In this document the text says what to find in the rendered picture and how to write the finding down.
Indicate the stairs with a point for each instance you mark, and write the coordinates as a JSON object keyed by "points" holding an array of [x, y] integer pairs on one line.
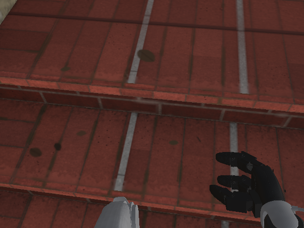
{"points": [[150, 157]]}

